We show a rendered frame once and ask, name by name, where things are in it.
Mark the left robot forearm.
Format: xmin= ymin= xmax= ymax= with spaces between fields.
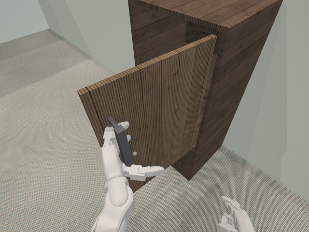
xmin=90 ymin=176 xmax=135 ymax=232

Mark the left robot hand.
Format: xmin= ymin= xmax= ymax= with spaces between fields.
xmin=100 ymin=121 xmax=165 ymax=182

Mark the handle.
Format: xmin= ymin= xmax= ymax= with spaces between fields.
xmin=108 ymin=117 xmax=133 ymax=166

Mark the cupboard door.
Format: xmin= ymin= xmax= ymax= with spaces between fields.
xmin=77 ymin=34 xmax=217 ymax=193

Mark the right robot hand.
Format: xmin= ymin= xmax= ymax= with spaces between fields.
xmin=218 ymin=196 xmax=255 ymax=232

